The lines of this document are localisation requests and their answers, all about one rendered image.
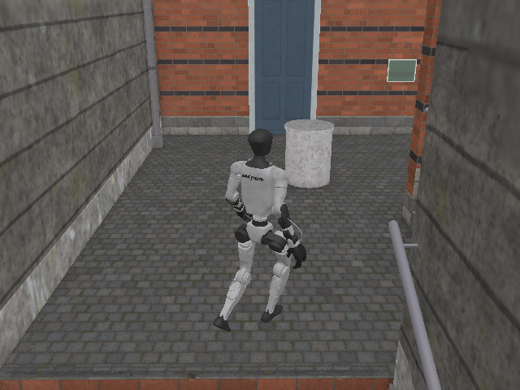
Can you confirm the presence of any humanoid robot torso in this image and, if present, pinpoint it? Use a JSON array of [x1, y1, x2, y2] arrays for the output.
[[240, 158, 275, 245]]

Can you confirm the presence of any right robot forearm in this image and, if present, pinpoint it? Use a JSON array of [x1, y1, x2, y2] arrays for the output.
[[278, 204, 300, 248]]

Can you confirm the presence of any robot right hand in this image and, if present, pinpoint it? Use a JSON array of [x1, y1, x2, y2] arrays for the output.
[[287, 243, 306, 269]]

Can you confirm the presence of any left robot forearm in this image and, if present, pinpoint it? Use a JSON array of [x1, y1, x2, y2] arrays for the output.
[[225, 193, 245, 212]]

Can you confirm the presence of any robot left hand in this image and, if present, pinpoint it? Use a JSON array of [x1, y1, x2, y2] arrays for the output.
[[236, 203, 253, 222]]

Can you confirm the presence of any robot left upper arm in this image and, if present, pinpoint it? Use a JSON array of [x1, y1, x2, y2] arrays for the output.
[[225, 161, 247, 202]]

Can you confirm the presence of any left robot foot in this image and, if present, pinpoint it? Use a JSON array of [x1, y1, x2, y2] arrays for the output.
[[213, 316, 231, 332]]

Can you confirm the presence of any robot right upper arm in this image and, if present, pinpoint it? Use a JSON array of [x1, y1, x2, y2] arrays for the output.
[[272, 167, 290, 216]]

